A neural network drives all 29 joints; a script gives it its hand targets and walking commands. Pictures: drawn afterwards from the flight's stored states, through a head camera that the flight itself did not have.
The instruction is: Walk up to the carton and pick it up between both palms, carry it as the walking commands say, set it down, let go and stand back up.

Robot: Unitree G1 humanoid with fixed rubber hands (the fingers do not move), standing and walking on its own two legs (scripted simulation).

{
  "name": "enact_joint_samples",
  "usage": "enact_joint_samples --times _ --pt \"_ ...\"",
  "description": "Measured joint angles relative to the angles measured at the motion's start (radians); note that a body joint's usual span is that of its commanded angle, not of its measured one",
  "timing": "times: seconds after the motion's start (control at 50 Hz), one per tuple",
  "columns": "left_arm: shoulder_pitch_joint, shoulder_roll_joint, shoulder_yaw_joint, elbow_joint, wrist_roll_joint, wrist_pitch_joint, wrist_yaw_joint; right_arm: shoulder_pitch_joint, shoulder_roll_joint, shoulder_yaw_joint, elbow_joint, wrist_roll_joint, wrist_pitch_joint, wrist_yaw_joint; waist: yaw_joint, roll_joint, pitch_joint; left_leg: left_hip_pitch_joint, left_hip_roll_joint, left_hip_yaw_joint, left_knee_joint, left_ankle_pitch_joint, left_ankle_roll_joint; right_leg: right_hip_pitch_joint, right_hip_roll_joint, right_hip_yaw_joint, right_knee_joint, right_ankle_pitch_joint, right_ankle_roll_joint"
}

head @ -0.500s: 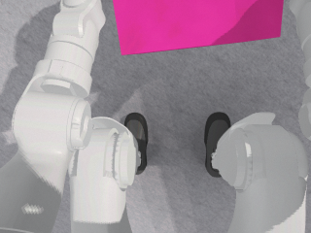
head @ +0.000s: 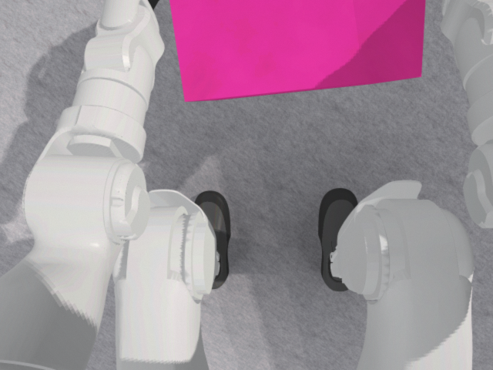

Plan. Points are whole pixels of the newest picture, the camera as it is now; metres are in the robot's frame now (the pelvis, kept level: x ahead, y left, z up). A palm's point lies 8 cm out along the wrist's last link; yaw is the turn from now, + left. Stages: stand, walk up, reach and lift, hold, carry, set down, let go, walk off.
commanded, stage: reach and lift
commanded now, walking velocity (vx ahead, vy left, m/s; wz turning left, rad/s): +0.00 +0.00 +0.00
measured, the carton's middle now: (288, 6) +0.54 -0.04 -0.25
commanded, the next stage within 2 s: none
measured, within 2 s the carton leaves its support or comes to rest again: leaves its support in 0.36 s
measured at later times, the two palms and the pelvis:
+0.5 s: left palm out of the picture +0.55 +0.13 -0.15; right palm out of the picture +0.54 -0.23 -0.15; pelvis -0.01 +0.01 +0.01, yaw -1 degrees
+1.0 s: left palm out of the picture +0.56 +0.12 -0.10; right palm out of the picture +0.54 -0.22 -0.12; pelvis -0.01 +0.00 +0.04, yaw -3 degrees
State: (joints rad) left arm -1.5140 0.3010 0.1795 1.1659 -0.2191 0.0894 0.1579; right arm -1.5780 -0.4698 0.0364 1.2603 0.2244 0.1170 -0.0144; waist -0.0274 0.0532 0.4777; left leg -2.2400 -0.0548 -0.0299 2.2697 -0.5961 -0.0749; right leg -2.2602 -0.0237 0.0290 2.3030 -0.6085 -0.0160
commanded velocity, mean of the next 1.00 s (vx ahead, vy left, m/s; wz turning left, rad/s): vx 0.00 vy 0.00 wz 0.00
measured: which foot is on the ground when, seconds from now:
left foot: down 0.00-1.00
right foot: down 0.00-1.00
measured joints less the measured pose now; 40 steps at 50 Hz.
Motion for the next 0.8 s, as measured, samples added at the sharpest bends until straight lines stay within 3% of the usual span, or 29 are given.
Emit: enact_joint_samples --times 0.22,0.4,0.58,0.72,0.8 --pt "0.02 0.009 0.026 -0.015 0.005 0.022 -0.015 0.041 0.015 0.013 -0.083 -0.002 0.048 -0.022 0.001 0.003 -0.009 0.0 -0.004 -0.021 0.015 -0.011 -0.015 -0.002 0.0 -0.021 0.011 -0.005 -0.015" --pt "0.0 0.002 -0.041 -0.055 -0.065 0.042 0.048 0.051 -0.008 0.013 -0.151 0.042 0.069 -0.061 0.005 0.031 0.047 0.037 -0.018 -0.015 0.008 0.013 -0.006 0.046 0.011 -0.004 -0.004 0.016 0.013" --pt "-0.017 -0.019 0.016 -0.083 -0.008 0.075 0.068 -0.032 -0.003 -0.039 -0.131 -0.018 0.099 -0.046 0.0 -0.002 0.044 0.065 -0.005 -0.002 -0.034 0.031 0.004 0.06 0.037 0.013 -0.049 0.053 0.028" --pt "-0.013 -0.009 0.034 -0.165 0.021 0.123 0.074 -0.026 0.015 -0.096 -0.182 -0.049 0.115 -0.042 -0.001 -0.019 0.046 0.089 0.002 -0.001 -0.061 0.022 -0.001 0.072 0.055 0.017 -0.076 0.056 0.028" --pt "0.003 -0.026 0.057 -0.217 0.033 0.147 0.088 0.004 0.019 -0.068 -0.245 -0.059 0.153 -0.09 0.009 -0.005 0.047 0.114 0.004 0.003 -0.078 0.008 -0.002 0.09 0.065 0.024 -0.091 0.048 0.03"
